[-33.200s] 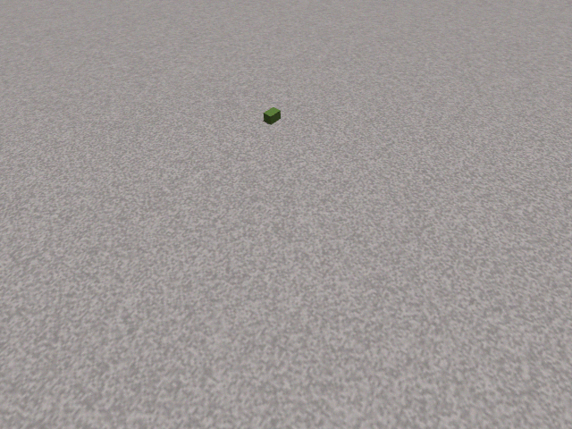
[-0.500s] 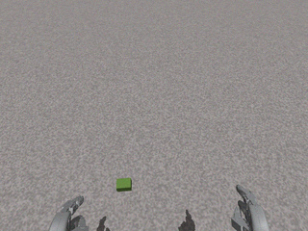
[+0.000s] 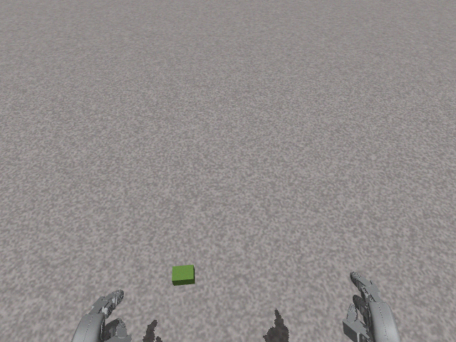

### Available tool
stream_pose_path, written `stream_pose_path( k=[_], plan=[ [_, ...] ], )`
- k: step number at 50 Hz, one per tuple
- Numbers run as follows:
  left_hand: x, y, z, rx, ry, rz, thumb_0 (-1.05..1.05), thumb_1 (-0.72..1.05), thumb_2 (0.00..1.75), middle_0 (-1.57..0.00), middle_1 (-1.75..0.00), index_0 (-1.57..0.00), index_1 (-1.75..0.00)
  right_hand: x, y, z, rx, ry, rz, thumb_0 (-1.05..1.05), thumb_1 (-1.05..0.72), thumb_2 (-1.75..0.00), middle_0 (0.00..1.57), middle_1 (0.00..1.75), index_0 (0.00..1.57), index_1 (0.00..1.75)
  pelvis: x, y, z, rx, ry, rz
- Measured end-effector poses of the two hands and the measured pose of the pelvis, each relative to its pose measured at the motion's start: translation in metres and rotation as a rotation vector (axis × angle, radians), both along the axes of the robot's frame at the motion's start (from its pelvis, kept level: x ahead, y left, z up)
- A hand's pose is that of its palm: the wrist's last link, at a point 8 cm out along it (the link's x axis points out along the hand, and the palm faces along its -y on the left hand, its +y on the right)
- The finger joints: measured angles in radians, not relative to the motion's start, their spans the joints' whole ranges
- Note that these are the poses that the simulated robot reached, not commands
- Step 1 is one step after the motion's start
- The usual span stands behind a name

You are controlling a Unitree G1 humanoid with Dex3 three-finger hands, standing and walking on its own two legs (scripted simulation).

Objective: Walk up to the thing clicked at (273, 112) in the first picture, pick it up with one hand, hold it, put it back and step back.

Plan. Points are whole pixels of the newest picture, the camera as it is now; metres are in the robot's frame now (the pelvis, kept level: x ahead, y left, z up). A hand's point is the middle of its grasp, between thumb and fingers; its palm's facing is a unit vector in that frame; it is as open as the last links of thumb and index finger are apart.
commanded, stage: home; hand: left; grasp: from above
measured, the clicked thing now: (183, 275) +0.51 +0.18 -0.69
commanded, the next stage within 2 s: stand in 0.60 s
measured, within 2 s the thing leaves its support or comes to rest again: neither
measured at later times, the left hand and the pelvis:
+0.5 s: hand out of the picture +0.16 +0.18 -0.05, palm faces +0.03 -0.98 -0.20, open 7.4 cm; pelvis +0.00 +0.00 +0.00, yaw +0 degrees
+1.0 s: hand out of the picture +0.10 +0.24 -0.10, palm faces +0.03 -0.94 -0.34, open 7.4 cm; pelvis -0.02 +0.01 +0.03, yaw +0 degrees
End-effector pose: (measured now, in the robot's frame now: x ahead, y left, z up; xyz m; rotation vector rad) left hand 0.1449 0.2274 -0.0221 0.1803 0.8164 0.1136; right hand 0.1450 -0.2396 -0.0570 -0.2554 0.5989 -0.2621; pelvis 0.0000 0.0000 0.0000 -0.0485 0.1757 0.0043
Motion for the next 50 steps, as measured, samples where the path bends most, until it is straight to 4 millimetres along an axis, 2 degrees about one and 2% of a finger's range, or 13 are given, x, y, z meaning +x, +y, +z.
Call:
stream_pose_path(
  k=[35, 39, 43, 50],
  plan=[
    [-0.007, 0.003, 0.0, -0.001, -0.001, 0.001, 0.01, 0.91, 0.9, -0.2, -0.3, -0.2, -0.3, -0.005, 0.002, 0.002, 0.001, -0.004, 0.0, 0.02, -0.91, -0.9, 0.2, 0.3, 0.21, 0.3, -0.005, 0.002, -0.001, -0.003, -0.003, -0.001],
    [-0.003, 0.016, -0.019, 0.084, -0.026, -0.033, 0.01, 0.91, 0.9, -0.2, -0.3, -0.2, -0.3, -0.012, -0.001, -0.013, -0.05, 0.21, 0.134, 0.01, -0.91, -0.9, 0.2, 0.3, 0.21, 0.3, -0.013, 0.003, 0.009, 0.026, -0.087, 0.002],
    [-0.015, 0.033, -0.033, 0.116, 0.043, -0.016, 0.01, 0.91, 0.9, -0.2, -0.3, -0.2, -0.3, -0.027, -0.013, -0.017, -0.028, 0.352, 0.144, 0.02, -0.91, -0.89, 0.2, 0.3, 0.21, 0.3, -0.017, 0.003, 0.019, 0.042, -0.131, 0.002],
    [-0.06, 0.057, -0.044, 0.133, 0.204, 0.056, 0.01, 0.91, 0.9, -0.2, -0.3, -0.2, -0.3, -0.053, -0.027, -0.013, -0.004, 0.457, 0.074, 0.01, -0.91, -0.9, 0.2, 0.3, 0.21, 0.3, -0.015, 0.006, 0.034, 0.043, -0.174, 0.004]
  ],
)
